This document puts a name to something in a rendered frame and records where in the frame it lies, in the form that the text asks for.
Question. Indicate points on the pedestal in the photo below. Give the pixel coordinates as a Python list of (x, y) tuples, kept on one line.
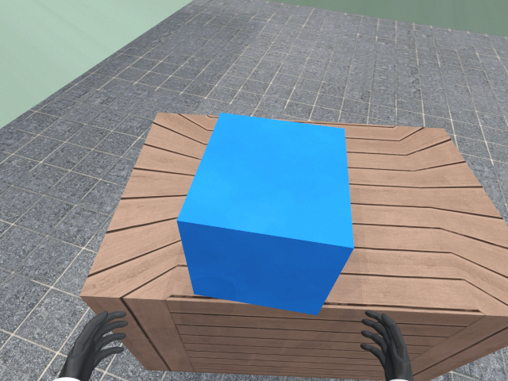
[(430, 251)]

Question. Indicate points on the right robot hand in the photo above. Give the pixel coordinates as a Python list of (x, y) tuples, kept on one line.
[(394, 356)]

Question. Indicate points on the left robot hand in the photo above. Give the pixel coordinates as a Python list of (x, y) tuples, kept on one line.
[(85, 355)]

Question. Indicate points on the carton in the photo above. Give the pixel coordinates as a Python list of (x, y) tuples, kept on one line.
[(267, 219)]

